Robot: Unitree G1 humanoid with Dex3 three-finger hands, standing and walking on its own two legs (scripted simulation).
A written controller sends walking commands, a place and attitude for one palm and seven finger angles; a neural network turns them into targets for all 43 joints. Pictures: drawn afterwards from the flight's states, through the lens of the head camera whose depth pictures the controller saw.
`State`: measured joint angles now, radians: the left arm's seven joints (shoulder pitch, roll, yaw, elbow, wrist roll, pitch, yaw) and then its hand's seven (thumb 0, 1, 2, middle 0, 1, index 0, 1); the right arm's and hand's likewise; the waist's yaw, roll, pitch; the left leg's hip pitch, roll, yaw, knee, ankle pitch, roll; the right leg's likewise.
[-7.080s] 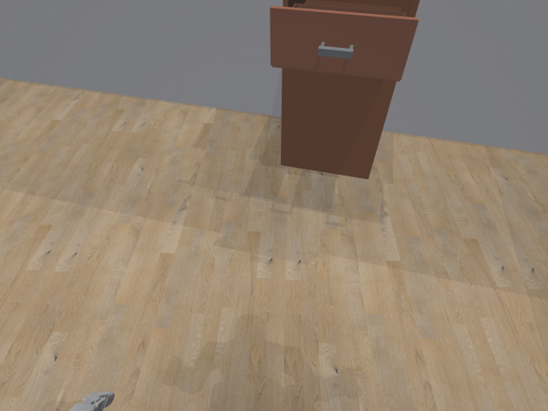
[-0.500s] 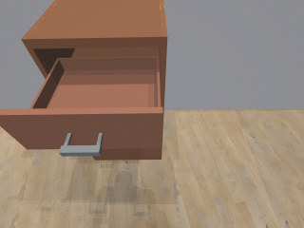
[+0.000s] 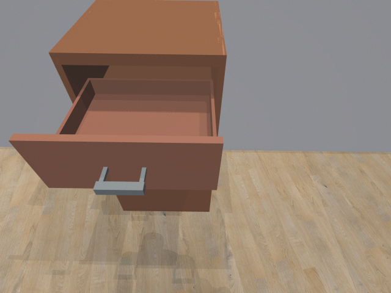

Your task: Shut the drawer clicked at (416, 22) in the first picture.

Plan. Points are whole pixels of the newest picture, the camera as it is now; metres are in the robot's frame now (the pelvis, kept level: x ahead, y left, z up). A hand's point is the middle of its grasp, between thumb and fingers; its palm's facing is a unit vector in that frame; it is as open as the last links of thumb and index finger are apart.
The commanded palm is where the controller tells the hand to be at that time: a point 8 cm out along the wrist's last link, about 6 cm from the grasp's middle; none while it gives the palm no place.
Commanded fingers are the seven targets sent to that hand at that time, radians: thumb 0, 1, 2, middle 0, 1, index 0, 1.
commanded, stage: look again from close up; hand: left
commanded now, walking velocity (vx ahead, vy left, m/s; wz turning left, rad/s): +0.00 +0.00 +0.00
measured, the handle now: (122, 180) +0.34 +0.19 +0.03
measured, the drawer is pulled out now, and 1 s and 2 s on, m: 0.29 0.29 0.29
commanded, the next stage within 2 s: shuffle to correct the standing spot in 0.26 s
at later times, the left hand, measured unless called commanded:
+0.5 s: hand out of the picture -0.03 +0.20 -0.18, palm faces +0.02 -0.99 -0.17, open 7.4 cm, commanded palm none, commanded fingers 0.00 0.90 0.90 -0.20 -0.30 -0.20 -0.30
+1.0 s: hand out of the picture +0.04 +0.17 -0.18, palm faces +0.05 -0.98 -0.16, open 7.3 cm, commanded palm none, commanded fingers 0.00 0.90 0.90 -0.20 -0.30 -0.20 -0.30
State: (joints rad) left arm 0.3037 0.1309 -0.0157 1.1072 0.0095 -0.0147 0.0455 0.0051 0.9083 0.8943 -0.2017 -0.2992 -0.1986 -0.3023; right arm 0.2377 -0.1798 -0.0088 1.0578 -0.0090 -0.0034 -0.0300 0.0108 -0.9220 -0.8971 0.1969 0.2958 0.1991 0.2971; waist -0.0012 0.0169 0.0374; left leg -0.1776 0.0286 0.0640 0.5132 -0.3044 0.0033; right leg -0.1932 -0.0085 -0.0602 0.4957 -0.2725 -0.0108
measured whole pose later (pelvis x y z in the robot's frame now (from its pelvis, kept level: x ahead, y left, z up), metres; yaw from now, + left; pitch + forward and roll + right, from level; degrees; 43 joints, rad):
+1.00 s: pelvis +0.05 +0.01 +0.00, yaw +0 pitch +0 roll -1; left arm 0.30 0.13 0.00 1.09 0.01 -0.01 0.05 0.02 0.93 0.89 -0.20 -0.30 -0.20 -0.30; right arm 0.22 -0.15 -0.02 1.10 0.00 0.00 -0.06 0.02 -0.93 -0.90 0.20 0.30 0.20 0.30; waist 0.01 -0.02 0.05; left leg -0.14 0.01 0.08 0.52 -0.34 0.02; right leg -0.20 -0.03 -0.05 0.58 -0.29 0.01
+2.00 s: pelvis -0.01 +0.03 +0.00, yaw +1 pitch +1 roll +0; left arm 0.36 0.13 -0.03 1.05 0.02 -0.01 0.04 0.00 0.90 0.89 -0.20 -0.30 -0.20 -0.30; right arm 0.29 -0.14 -0.02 1.08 -0.02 0.02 -0.02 0.03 -0.93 -0.90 0.20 0.30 0.20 0.30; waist 0.00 0.00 0.00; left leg -0.26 -0.02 0.09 0.55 -0.30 0.06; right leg -0.29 -0.06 -0.04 0.55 -0.28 0.03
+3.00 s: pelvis +0.05 +0.01 -0.01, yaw +0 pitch +0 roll +0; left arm 0.29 0.13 0.01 1.07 0.01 -0.01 0.05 0.00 0.90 0.89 -0.20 -0.30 -0.20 -0.30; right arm 0.23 -0.15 -0.02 1.16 0.00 0.01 -0.04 0.01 -0.91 -0.90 0.20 0.30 0.20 0.30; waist 0.01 -0.01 0.09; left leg -0.20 0.02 0.09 0.57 -0.37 0.01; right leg -0.18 -0.04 -0.08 0.57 -0.38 0.01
